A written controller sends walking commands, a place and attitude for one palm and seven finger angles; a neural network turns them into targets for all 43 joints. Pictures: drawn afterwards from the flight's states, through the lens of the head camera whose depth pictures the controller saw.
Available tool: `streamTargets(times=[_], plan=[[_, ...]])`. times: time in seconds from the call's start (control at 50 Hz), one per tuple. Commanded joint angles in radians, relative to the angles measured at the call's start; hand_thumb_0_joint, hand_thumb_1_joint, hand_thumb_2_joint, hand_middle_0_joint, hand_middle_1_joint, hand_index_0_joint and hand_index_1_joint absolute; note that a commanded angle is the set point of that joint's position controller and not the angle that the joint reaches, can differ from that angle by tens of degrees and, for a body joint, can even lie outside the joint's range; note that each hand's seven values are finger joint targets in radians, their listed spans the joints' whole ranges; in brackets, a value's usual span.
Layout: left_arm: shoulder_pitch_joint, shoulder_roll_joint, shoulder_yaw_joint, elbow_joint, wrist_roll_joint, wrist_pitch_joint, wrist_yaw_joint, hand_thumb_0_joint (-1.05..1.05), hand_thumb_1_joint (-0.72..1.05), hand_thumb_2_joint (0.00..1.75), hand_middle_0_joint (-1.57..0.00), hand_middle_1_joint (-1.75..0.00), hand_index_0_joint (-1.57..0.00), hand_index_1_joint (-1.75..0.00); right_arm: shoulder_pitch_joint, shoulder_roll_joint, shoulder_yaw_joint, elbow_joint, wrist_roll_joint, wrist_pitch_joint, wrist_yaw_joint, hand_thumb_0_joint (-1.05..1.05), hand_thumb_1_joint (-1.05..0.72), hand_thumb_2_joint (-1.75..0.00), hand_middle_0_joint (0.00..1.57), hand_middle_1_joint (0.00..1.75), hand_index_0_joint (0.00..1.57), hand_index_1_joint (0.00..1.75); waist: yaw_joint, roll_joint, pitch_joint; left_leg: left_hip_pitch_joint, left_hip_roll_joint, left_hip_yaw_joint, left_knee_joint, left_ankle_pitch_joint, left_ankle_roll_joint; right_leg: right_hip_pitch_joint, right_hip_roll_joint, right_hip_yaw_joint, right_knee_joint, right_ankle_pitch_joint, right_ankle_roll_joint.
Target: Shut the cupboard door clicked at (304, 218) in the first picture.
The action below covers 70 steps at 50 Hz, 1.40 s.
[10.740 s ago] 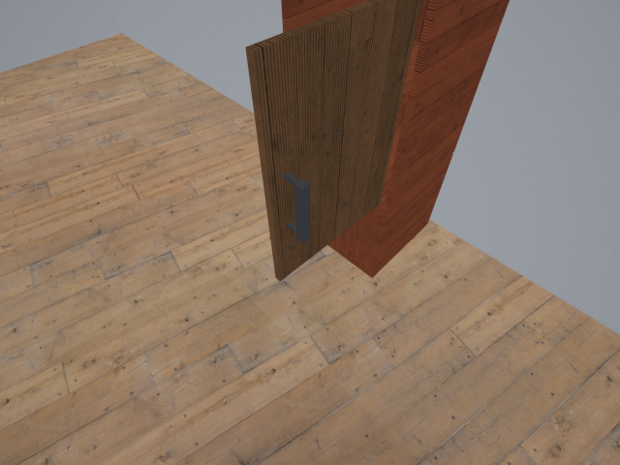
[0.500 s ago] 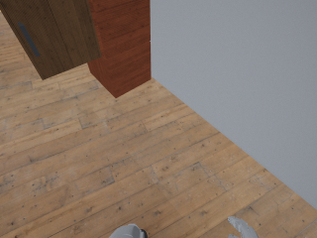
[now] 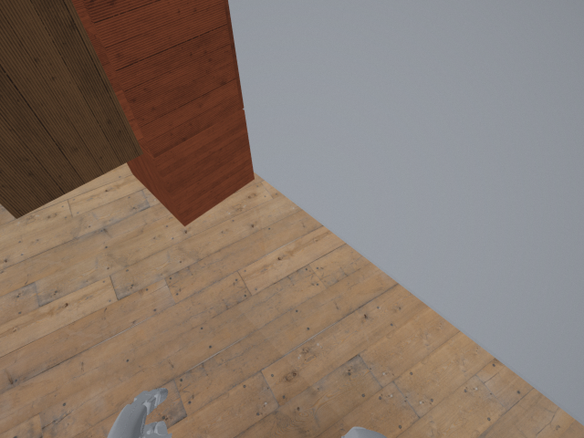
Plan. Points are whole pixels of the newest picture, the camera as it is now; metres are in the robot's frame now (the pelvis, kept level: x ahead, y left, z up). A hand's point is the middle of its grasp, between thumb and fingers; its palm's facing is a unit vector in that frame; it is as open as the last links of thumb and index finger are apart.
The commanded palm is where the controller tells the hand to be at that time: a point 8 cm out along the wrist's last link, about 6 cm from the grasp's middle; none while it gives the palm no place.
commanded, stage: walk to a spot facing it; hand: left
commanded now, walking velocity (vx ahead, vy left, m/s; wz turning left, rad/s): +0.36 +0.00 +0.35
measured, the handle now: out of the picture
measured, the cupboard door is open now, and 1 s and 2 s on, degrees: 88 88 88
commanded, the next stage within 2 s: turn to face it in 0.36 s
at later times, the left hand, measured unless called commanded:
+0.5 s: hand out of the picture +0.12 +0.22 -0.19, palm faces +0.27 -0.95 -0.16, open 7.3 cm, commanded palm none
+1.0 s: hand (148, 292) +0.38 +0.28 -0.14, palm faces +0.40 -0.88 -0.24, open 7.3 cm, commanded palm none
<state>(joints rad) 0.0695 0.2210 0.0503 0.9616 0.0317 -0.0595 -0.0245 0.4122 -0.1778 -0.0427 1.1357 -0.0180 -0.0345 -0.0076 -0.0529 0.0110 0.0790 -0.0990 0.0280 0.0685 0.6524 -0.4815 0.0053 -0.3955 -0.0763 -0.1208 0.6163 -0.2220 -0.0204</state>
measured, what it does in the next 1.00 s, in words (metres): walks ahead, turning left: left foot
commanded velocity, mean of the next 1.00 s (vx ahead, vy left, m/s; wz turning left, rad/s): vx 0.12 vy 0.00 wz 0.52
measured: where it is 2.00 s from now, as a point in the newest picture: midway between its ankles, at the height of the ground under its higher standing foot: (276, 369)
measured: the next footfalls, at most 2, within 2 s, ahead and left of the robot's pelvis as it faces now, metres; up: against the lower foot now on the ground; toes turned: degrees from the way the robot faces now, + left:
left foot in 0.42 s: +0.32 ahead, +0.14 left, +0.00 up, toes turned +19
right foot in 1.04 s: +0.40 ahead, -0.06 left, +0.00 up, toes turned +28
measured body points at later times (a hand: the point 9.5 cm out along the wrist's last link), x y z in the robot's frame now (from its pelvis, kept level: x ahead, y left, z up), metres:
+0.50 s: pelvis +0.21 +0.06 -0.01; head +0.24 +0.09 +0.44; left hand +0.11 +0.27 -0.18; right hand +0.39 -0.16 -0.13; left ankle +0.28 +0.13 -0.72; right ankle +0.10 -0.11 -0.64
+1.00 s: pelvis +0.32 +0.04 +0.01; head +0.37 +0.06 +0.46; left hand +0.36 +0.33 -0.12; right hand +0.43 -0.18 -0.14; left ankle +0.28 +0.13 -0.72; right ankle +0.37 -0.08 -0.70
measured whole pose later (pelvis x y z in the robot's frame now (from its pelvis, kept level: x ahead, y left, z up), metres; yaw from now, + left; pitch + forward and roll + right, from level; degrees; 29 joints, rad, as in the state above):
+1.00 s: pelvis +0.32 +0.04 +0.01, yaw +27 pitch +3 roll +0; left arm 0.04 0.21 0.04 0.88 0.01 0.03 0.02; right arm 0.27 -0.20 -0.07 0.99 -0.02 0.03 -0.02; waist -0.06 0.00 0.07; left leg -0.30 -0.09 -0.11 0.51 -0.25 0.05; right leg -0.38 -0.01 0.02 0.73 -0.38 0.08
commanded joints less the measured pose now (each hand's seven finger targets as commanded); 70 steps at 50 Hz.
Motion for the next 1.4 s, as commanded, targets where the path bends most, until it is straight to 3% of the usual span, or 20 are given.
streamTargets(times=[0.0,0.1,0.28,0.32,0.36,0.38,0.4,0.42,0.44,0.48,0.54,0.62,0.84,0.96,1.0,1.02,1.04,1.06,1.14,1.38], plan=[[0.37,0.179,0.042,0.075,-0.012,-0.013,0.025,0.0,0.9,0.9,-0.2,-0.3,-0.2,-0.3,-0.118,-0.104,-0.022,-0.115,0.009,-0.037,0.004,0.0,-0.9,-0.9,0.2,0.3,0.2,0.3,0.165,-0.246,-0.147,-0.582,0.034,-0.104,0.646,0.016,0.029,0.55,-0.366,0.465,-0.321,0.186,-0.14],[0.242,0.048,0.002,0.049,-0.009,-0.033,0.033,0.0,0.9,0.9,-0.2,-0.3,-0.2,-0.3,-0.105,-0.02,-0.013,-0.09,-0.005,0.01,0.021,0.0,-0.9,-0.9,0.2,0.3,0.2,0.3,0.048,-0.139,-0.039,-0.485,0.085,-0.067,0.494,0.216,-0.009,0.27,-0.253,0.083,-0.397,0.256,-0.076],[0.294,0.096,0.013,0.095,-0.004,-0.034,0.035,0.0,0.9,0.9,-0.2,-0.3,-0.2,-0.3,-0.327,-0.026,-0.006,-0.185,-0.003,0.005,0.055,0.0,-0.9,-0.9,0.2,0.3,0.2,0.3,0.073,-0.146,0.021,-0.47,0.053,0.05,0.078,0.271,0.005,0.389,-0.268,-0.068,-0.366,0.401,-0.07],[0.283,0.125,0.019,0.09,-0.005,-0.029,0.034,0.0,0.9,0.9,-0.2,-0.3,-0.2,-0.3,-0.302,-0.053,-0.011,-0.193,-0.005,0.001,0.051,0.0,-0.9,-0.9,0.2,0.3,0.2,0.3,0.046,-0.141,0.001,-0.382,0.016,0.087,0.034,0.233,0.028,0.398,-0.28,-0.094,-0.272,0.552,-0.064],[0.249,0.152,0.025,0.077,-0.012,-0.021,0.029,0.0,0.9,0.9,-0.2,-0.3,-0.2,-0.3,-0.116,-0.112,-0.031,-0.155,-0.013,-0.001,0.042,0.0,-0.9,-0.9,0.2,0.3,0.2,0.3,-0.058,-0.103,-0.09,-0.079,-0.047,0.113,-0.061,0.282,0.056,0.286,-0.248,-0.162,0.024,0.647,-0.024],[0.252,0.128,0.026,0.049,-0.017,-0.014,0.019,0.0,0.9,0.9,-0.2,-0.3,-0.2,-0.3,0.025,-0.207,-0.054,-0.13,-0.021,-0.003,0.031,0.0,-0.9,-0.9,0.2,0.3,0.2,0.3,-0.117,0.064,-0.21,0.157,0.073,-0.086,-0.116,0.313,0.11,0.108,-0.169,-0.168,0.311,0.394,0.019],[0.245,0.068,0.014,-0.001,-0.031,-0.011,0.008,0.0,0.9,0.9,-0.2,-0.3,-0.2,-0.3,0.101,-0.325,-0.08,-0.122,-0.021,-0.011,0.017,0.0,-0.9,-0.9,0.2,0.3,0.2,0.3,-0.119,0.329,-0.278,0.292,0.364,-0.568,-0.273,0.471,0.235,-0.184,0.008,-0.11,0.657,-0.339,0.079],[0.184,0.098,0.015,-0.027,-0.024,-0.002,0.019,0.0,0.9,0.9,-0.2,-0.3,-0.2,-0.3,0.067,-0.322,-0.076,-0.115,0.002,0.001,0.001,0.0,-0.9,-0.9,0.2,0.3,0.2,0.3,-0.093,0.173,-0.298,0.274,0.403,-0.636,-0.332,0.485,0.273,-0.244,-0.008,0.079,0.765,-0.33,0.052],[0.151,0.09,0.016,-0.047,-0.024,0.001,0.021,0.0,0.9,0.9,-0.2,-0.3,-0.2,-0.3,-0.008,-0.302,-0.066,-0.149,0.002,0.005,-0.005,0.0,-0.9,-0.9,0.2,0.3,0.2,0.3,-0.054,0.026,-0.184,0.114,0.407,-0.594,-0.359,0.393,0.268,-0.25,-0.047,0.09,0.795,-0.273,0.048],[0.2,0.047,0.019,0.0,-0.004,0.018,0.024,0.0,0.9,0.9,-0.2,-0.3,-0.2,-0.3,-0.174,-0.21,-0.038,-0.2,-0.001,-0.013,-0.011,0.0,-0.9,-0.9,0.2,0.3,0.2,0.3,0.029,0.092,-0.074,-0.155,0.292,-0.406,-0.396,0.321,0.191,-0.198,-0.083,0.121,0.74,-0.158,0.067],[0.28,0.048,0.025,0.031,-0.001,0.047,0.022,0.0,0.9,0.9,-0.2,-0.3,-0.2,-0.3,-0.212,-0.173,-0.023,-0.205,0.003,-0.024,-0.015,0.0,-0.9,-0.9,0.2,0.3,0.2,0.3,0.079,0.096,-0.102,-0.17,0.197,-0.237,-0.359,0.636,0.148,-0.134,-0.067,0.12,0.656,-0.067,0.093],[0.222,0.059,0.026,-0.012,-0.009,0.065,0.035,0.0,0.9,0.9,-0.2,-0.3,-0.2,-0.3,-0.176,-0.199,-0.035,-0.205,0.004,-0.014,-0.012,0.0,-0.9,-0.9,0.2,0.3,0.2,0.3,0.068,0.016,-0.171,-0.083,0.197,-0.26,-0.329,0.767,0.17,-0.172,-0.038,0.132,0.593,-0.054,0.116],[-0.018,0.08,0.018,-0.137,-0.018,0.073,0.047,0.0,0.9,0.9,-0.2,-0.3,-0.2,-0.3,-0.096,-0.205,-0.054,-0.19,-0.005,0.025,-0.018,0.0,-0.9,-0.9,0.2,0.3,0.2,0.3,0.014,0.111,-0.138,0.03,0.183,-0.403,-0.253,0.841,0.192,-0.183,0.018,0.147,0.32,-0.165,0.126],[0.044,0.088,0.015,-0.143,-0.029,0.063,0.055,0.0,0.9,0.9,-0.2,-0.3,-0.2,-0.3,-0.148,-0.22,-0.066,-0.215,-0.003,0.046,-0.02,0.0,-0.9,-0.9,0.2,0.3,0.2,0.3,0.045,0.113,-0.17,-0.064,0.146,-0.46,-0.169,0.876,0.158,0.107,0.08,0.133,-0.017,-0.117,0.089],[0.14,0.139,0.028,-0.117,-0.025,0.045,0.061,0.0,0.9,0.9,-0.2,-0.3,-0.2,-0.3,-0.18,-0.189,-0.063,-0.228,0.014,0.043,-0.012,0.0,-0.9,-0.9,0.2,0.3,0.2,0.3,0.088,0.014,-0.215,-0.243,0.063,-0.388,-0.062,0.612,0.066,0.411,-0.018,0.204,-0.264,0.16,0.065],[0.17,0.217,0.044,-0.112,-0.012,0.04,0.069,0.0,0.9,0.9,-0.2,-0.3,-0.2,-0.3,-0.172,-0.13,-0.056,-0.245,0.024,0.041,-0.007,0.0,-0.9,-0.9,0.2,0.3,0.2,0.3,0.093,-0.249,-0.237,-0.462,-0.079,-0.205,0.126,0.123,-0.022,0.582,-0.282,0.449,-0.273,0.43,-0.033],[0.191,0.236,0.042,-0.111,-0.008,0.041,0.068,0.0,0.9,0.9,-0.2,-0.3,-0.2,-0.3,-0.177,-0.158,-0.063,-0.258,0.013,0.047,-0.007,0.0,-0.9,-0.9,0.2,0.3,0.2,0.3,0.097,-0.244,-0.222,-0.475,-0.108,-0.127,0.348,-0.189,-0.052,0.487,-0.446,0.486,-0.24,0.679,-0.148],[0.165,0.196,0.03,-0.116,-0.013,0.04,0.071,0.0,0.9,0.9,-0.2,-0.3,-0.2,-0.3,-0.192,-0.16,-0.061,-0.246,0.004,0.06,-0.002,0.0,-0.9,-0.9,0.2,0.3,0.2,0.3,0.081,-0.161,-0.158,-0.474,-0.07,-0.151,0.481,-0.13,-0.051,0.412,-0.383,0.375,-0.227,0.713,-0.163],[0.129,0.126,0.016,-0.116,-0.022,0.037,0.066,0.0,0.9,0.9,-0.2,-0.3,-0.2,-0.3,-0.222,-0.138,-0.051,-0.219,0.003,0.087,0.016,0.0,-0.9,-0.9,0.2,0.3,0.2,0.3,0.045,-0.192,-0.101,-0.504,-0.027,-0.104,0.561,0.046,-0.076,0.382,-0.221,0.165,-0.224,0.751,-0.081],[0.287,0.161,0.02,-0.02,-0.002,0.034,0.059,0.0,0.9,0.9,-0.2,-0.3,-0.2,-0.3,-0.374,-0.103,-0.006,-0.232,0.009,0.073,0.018,0.0,-0.9,-0.9,0.2,0.3,0.2,0.3,0.097,-0.221,-0.095,-0.292,-0.051,0.003,0.086,0.049,-0.048,0.389,-0.238,0.117,-0.19,0.719,-0.104]])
